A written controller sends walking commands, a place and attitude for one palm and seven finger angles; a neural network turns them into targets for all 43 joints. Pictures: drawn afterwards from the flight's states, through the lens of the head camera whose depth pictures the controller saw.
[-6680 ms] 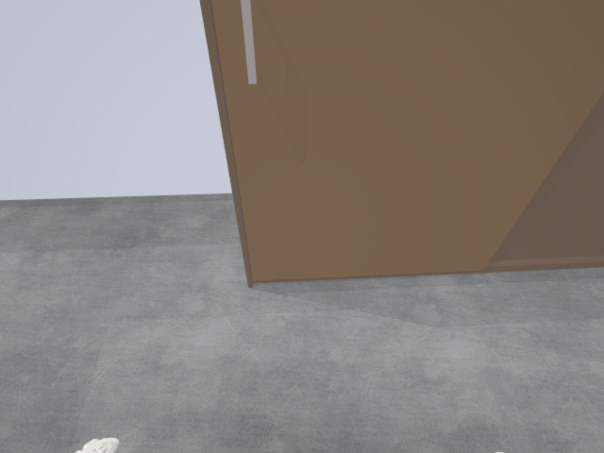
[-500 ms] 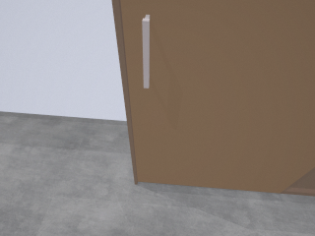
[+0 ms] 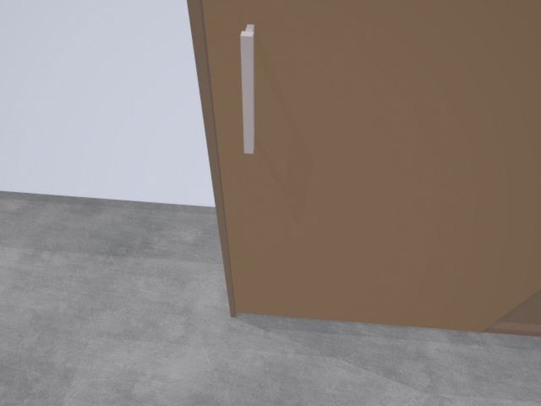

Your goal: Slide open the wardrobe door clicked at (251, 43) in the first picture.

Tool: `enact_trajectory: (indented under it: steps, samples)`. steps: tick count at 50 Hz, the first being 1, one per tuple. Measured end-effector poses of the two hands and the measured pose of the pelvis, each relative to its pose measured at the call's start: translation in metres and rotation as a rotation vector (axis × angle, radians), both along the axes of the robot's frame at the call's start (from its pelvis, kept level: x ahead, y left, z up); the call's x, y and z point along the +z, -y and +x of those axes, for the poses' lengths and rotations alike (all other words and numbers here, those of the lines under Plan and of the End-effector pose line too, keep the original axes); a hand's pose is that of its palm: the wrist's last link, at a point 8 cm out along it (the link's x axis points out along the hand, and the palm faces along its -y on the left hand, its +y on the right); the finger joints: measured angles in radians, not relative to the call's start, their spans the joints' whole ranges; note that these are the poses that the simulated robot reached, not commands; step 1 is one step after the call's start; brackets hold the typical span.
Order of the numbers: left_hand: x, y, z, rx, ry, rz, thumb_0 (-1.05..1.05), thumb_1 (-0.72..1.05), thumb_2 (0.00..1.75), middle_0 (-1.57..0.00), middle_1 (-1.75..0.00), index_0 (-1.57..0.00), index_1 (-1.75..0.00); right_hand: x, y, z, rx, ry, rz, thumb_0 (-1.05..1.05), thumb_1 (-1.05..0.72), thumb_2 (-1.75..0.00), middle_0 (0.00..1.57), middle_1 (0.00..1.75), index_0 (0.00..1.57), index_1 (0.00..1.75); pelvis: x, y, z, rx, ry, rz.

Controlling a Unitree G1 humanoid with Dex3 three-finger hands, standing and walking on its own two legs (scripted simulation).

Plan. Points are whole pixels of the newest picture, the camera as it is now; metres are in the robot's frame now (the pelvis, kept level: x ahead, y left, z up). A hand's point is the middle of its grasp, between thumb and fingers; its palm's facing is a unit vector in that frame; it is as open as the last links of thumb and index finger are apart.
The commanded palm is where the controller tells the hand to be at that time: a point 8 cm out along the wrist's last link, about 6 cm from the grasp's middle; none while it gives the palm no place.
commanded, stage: shuffle to correct the standing spot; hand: left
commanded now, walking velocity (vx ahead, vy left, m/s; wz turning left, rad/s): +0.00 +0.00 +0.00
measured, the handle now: (249, 94) +0.53 +0.08 +0.20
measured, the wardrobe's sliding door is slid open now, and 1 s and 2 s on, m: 0.00 0.00 0.00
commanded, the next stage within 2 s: come to a stop and stand still in 0.20 s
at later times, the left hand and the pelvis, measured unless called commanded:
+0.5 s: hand out of the picture +0.01 +0.12 -0.18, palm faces +0.08 -0.99 -0.15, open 7.4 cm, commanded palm none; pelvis +0.06 -0.03 -0.01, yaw +0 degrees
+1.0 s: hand out of the picture +0.05 +0.22 -0.17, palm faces +0.02 -0.96 -0.27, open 7.3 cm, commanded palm none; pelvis +0.00 +0.02 -0.01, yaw +0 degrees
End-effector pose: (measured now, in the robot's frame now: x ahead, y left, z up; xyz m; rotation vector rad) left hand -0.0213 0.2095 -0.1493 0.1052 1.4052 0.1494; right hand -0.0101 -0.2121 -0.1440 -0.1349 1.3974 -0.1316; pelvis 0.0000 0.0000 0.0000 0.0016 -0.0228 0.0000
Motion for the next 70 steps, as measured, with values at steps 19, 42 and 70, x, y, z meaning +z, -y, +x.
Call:
enact_trajectory:
  steps: [19,42,70]
  samples:
    - [-0.005,0.026,0.014,0.030,-0.063,-0.003,0.01,0.91,0.90,-0.20,-0.30,-0.20,-0.30,-0.011,0.012,0.012,-0.049,-0.064,0.025,0.00,-0.90,-0.90,0.20,0.29,0.20,0.30,-0.009,0.024,0.044,-0.003,-0.026,0.002]
    - [-0.006,-0.023,0.048,-0.013,0.061,0.066,0.02,0.92,0.90,-0.20,-0.30,-0.20,-0.30,-0.001,0.012,0.101,0.029,0.227,-0.038,0.01,-0.91,-0.90,0.19,0.29,0.20,0.30,-0.013,-0.005,0.021,0.004,-0.009,-0.009]
    - [0.006,-0.031,0.024,-0.055,-0.022,0.041,0.01,0.91,0.90,-0.20,-0.30,-0.20,-0.30,-0.007,-0.005,0.002,-0.002,-0.021,-0.003,0.01,-0.91,-0.90,0.20,0.29,0.20,0.30,-0.004,-0.020,0.012,-0.018,-0.020,0.012]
